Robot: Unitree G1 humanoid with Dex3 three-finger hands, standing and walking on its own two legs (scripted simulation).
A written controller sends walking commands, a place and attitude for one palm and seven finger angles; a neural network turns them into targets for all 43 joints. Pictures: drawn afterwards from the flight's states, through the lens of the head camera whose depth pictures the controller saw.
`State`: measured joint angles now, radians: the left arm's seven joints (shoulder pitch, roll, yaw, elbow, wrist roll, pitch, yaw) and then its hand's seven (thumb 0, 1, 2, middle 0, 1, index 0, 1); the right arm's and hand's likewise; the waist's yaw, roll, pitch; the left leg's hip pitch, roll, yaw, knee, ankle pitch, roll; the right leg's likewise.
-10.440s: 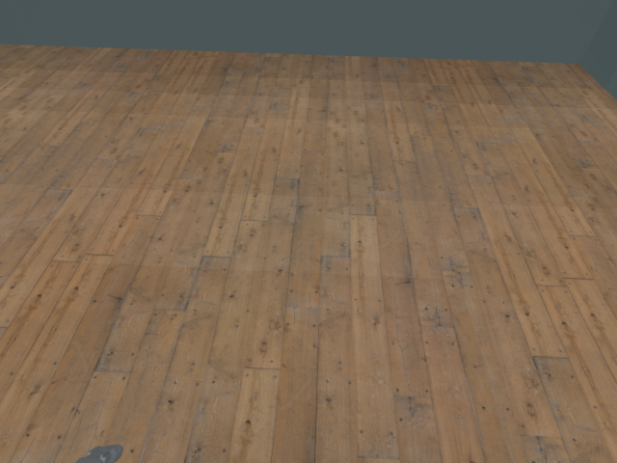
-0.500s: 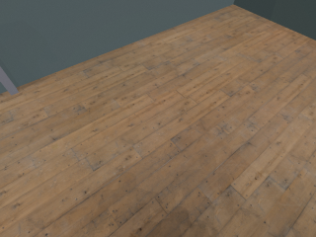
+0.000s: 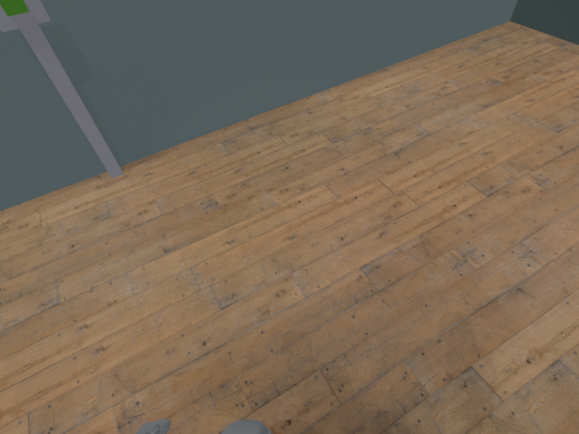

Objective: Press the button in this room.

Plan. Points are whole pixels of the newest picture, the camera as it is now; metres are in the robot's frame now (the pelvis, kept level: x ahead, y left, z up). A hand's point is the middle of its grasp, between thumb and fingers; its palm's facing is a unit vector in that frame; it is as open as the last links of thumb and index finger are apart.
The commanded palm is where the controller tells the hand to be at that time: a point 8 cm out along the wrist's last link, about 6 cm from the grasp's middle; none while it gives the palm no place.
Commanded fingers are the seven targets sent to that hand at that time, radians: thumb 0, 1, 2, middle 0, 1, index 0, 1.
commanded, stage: turn or walk to find it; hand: left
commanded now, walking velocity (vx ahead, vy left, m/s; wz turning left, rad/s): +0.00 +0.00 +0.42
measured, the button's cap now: (11, 2) +1.41 +1.04 +0.10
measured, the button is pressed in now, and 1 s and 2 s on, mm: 0 0 0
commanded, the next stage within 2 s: none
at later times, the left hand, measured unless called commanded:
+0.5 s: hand out of the picture -0.05 +0.26 -0.18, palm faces +0.28 -0.93 -0.25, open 7.4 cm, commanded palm none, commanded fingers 0.00 0.90 0.90 -0.20 -0.30 -0.20 -0.30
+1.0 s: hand out of the picture -0.03 +0.19 -0.14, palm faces +0.43 -0.86 -0.27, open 7.4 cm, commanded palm none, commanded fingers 0.00 0.90 0.90 -0.20 -0.30 -0.20 -0.30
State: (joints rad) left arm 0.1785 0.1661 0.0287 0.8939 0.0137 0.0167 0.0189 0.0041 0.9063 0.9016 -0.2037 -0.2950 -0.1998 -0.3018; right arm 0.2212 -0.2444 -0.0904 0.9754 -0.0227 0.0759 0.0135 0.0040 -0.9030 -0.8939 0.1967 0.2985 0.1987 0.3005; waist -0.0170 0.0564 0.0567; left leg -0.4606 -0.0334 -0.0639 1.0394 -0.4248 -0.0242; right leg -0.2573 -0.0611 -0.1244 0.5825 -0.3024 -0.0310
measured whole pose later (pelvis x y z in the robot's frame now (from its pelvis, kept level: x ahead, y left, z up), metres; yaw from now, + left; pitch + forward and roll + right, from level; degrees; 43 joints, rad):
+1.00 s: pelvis -0.02 -0.02 +0.01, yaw +26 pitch -1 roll +2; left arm 0.20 0.15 0.02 0.92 0.01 0.01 0.02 0.00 0.90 0.90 -0.21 -0.30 -0.20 -0.30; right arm 0.23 -0.26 -0.09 1.00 -0.02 0.07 0.02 0.00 -0.91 -0.89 0.19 0.30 0.20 0.30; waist -0.02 0.04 0.06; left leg -0.48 0.01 -0.04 1.17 -0.37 -0.06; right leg -0.21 -0.08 -0.17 0.52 -0.29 -0.04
